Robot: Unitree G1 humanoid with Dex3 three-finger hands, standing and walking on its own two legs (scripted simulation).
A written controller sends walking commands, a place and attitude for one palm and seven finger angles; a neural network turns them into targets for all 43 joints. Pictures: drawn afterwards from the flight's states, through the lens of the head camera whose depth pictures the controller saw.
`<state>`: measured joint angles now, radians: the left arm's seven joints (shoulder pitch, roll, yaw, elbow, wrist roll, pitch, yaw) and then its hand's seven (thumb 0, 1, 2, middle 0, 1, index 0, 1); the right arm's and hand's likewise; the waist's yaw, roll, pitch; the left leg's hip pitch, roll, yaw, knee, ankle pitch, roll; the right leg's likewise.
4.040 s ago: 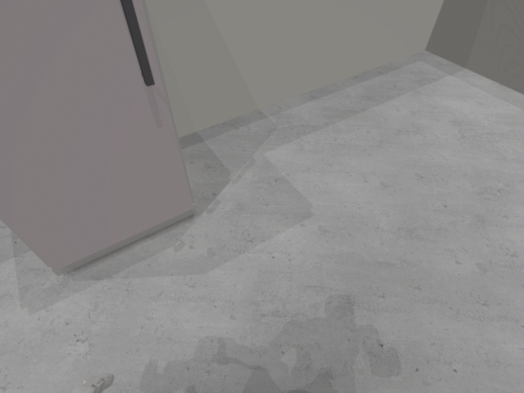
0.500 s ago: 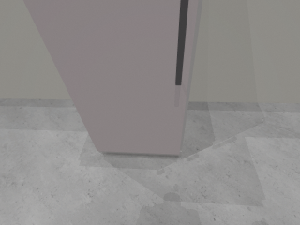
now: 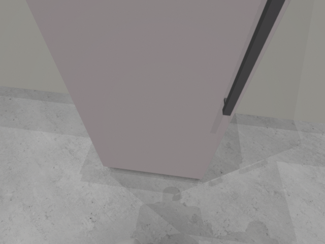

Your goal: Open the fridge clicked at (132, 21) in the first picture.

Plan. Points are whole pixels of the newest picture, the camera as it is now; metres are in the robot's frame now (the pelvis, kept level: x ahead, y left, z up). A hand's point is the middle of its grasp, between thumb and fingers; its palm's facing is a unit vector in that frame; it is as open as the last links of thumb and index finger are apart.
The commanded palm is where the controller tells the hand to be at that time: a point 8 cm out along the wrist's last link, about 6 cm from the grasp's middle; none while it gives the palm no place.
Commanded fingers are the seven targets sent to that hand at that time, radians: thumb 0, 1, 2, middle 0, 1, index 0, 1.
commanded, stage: come to a stop and stand still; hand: right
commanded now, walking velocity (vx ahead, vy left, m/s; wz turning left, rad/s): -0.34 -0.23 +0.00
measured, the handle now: (252, 45) +0.53 -0.15 +0.22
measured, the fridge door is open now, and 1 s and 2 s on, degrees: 0 0 0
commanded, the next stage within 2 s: look again from close up in 1.64 s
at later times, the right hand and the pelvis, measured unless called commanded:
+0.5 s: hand out of the picture +0.05 -0.22 -0.17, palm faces +0.07 +0.98 -0.19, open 7.3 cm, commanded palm none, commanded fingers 0.00 -0.90 -0.90 0.20 0.30 0.20 0.30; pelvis +0.02 -0.04 +0.01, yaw +0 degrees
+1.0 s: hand out of the picture -0.03 -0.16 -0.15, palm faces +0.05 +0.98 -0.17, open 7.4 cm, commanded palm none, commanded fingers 0.00 -0.90 -0.90 0.20 0.30 0.20 0.30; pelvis -0.02 -0.01 +0.02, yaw +0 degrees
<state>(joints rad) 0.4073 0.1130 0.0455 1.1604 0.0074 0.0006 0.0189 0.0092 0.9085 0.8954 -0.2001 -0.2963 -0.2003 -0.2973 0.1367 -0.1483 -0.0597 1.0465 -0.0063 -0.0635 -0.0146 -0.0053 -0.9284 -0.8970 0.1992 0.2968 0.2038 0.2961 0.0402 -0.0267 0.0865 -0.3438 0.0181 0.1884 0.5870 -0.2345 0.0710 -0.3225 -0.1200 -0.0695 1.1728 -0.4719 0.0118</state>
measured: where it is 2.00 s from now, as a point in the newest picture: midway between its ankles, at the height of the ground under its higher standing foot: outside the picture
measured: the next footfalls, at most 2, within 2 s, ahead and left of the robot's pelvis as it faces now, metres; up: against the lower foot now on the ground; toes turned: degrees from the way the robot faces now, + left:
right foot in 0.36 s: +0.10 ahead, -0.13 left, +0.00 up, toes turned -6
left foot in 0.76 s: -0.02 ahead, +0.11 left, +0.00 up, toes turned +3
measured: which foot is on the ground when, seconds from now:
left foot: down 0.00-0.36, up 0.38-0.74, down 0.76-1.00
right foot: up 0.00-0.34, down 0.36-0.76, up 0.78-1.00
